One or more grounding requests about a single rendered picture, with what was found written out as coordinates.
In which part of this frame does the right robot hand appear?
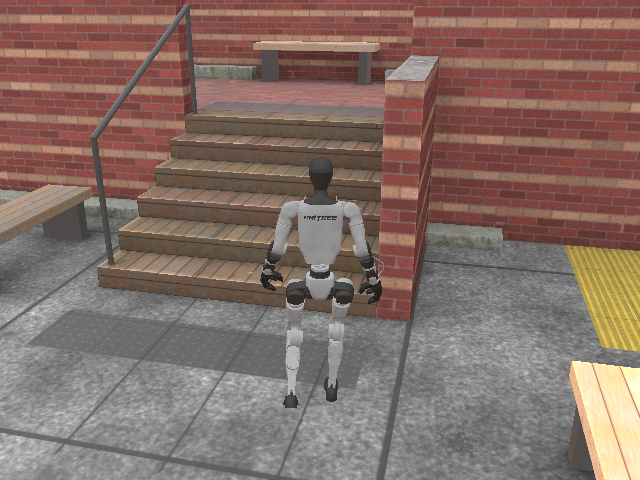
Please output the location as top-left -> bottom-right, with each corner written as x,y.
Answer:
359,280 -> 382,304

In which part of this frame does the robot right upper arm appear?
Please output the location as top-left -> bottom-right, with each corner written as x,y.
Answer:
341,201 -> 369,257

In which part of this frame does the robot right forearm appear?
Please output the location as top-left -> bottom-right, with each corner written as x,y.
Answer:
359,241 -> 380,285

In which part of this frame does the right robot thigh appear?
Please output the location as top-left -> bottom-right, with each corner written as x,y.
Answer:
327,278 -> 354,341

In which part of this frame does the left robot hand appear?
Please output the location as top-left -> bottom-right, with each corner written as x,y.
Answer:
260,271 -> 283,291

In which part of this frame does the robot left upper arm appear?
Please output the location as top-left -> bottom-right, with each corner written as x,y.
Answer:
271,201 -> 300,255

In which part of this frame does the left robot foot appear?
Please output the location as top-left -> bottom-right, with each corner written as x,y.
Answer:
283,392 -> 299,408

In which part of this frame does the robot left forearm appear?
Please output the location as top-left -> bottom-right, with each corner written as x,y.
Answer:
262,240 -> 281,275

